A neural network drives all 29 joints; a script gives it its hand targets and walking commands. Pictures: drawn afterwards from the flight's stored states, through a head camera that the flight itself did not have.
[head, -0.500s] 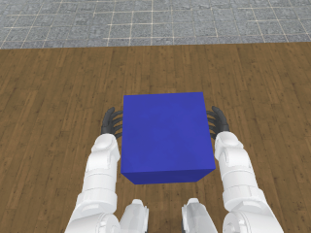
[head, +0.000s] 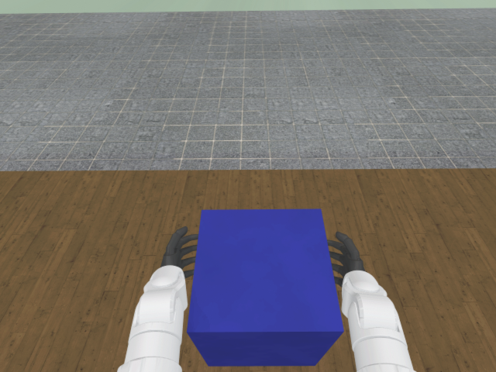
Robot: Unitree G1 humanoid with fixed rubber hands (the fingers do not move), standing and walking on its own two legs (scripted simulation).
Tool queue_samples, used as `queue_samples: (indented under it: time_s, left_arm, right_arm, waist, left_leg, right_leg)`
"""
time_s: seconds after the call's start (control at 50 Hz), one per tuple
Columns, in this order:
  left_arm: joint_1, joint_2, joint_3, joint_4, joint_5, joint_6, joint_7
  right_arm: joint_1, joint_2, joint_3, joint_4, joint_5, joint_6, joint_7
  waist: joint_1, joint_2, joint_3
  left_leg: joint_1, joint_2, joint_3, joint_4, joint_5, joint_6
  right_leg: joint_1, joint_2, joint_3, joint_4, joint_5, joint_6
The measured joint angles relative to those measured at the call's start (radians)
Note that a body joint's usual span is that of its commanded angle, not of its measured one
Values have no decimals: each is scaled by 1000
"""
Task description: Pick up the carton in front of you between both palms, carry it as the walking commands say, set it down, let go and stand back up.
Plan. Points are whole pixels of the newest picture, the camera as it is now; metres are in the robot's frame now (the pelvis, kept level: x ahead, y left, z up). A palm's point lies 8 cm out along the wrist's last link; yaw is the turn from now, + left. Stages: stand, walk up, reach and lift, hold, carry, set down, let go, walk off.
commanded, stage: reach and lift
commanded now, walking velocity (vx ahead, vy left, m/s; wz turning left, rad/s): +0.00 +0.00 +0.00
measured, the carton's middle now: (261, 292) +0.31 +0.00 -0.07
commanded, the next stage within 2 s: hold in 1.08 s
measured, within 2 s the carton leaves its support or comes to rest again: neither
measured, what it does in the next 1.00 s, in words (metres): stands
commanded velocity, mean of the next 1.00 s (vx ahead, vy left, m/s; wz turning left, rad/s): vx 0.00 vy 0.00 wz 0.00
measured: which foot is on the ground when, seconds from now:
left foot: down 0.00-1.00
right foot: down 0.00-1.00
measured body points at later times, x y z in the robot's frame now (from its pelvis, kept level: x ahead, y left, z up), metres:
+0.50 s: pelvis -0.01 +0.00 +0.01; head -0.03 +0.00 +0.46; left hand +0.31 +0.15 +0.04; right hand +0.30 -0.15 +0.03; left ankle +0.01 +0.12 -0.73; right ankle +0.02 -0.13 -0.73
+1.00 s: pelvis +0.01 +0.00 +0.02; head -0.02 +0.00 +0.47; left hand +0.31 +0.15 +0.05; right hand +0.31 -0.15 +0.04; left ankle +0.01 +0.12 -0.73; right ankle +0.02 -0.13 -0.73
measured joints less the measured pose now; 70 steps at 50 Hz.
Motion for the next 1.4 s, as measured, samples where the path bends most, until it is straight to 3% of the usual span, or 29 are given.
queue_samples:
  time_s: [0.16, 0.34, 1.1, 1.24, 1.4]
  left_arm:
    - [-13, -4, 5, -12, 52, 96, -21]
    - [-64, -19, 51, -3, 93, 114, -38]
    - [18, 4, -53, -141, 62, 202, -37]
    - [46, 10, -84, -216, 38, 248, -29]
    - [15, 3, -55, -186, 56, 274, -37]
  right_arm:
    - [-9, 6, -1, -17, -42, 98, 16]
    - [-59, 19, -45, -7, -81, 115, 37]
    - [25, -1, 62, -147, -43, 204, 24]
    - [51, -7, 93, -217, -25, 247, 18]
    - [15, 0, 67, -183, -42, 273, 28]
  waist:
    - [-3, -4, 50]
    - [-3, -5, 115]
    - [-3, -6, 126]
    - [3, -7, 121]
    - [4, -7, 138]
  left_leg:
    - [197, 5, 1, -125, 48, 3]
    - [227, 4, 4, -129, 61, 4]
    - [351, 11, -2, -254, 91, 2]
    - [381, 10, 2, -278, 104, 3]
    - [385, 9, 2, -259, 102, 3]
  right_leg:
    - [199, -3, 3, -132, 52, 0]
    - [228, -3, 7, -134, 65, 1]
    - [352, -5, 5, -255, 92, -2]
    - [379, -7, 9, -275, 103, 0]
    - [383, -6, 9, -256, 101, -1]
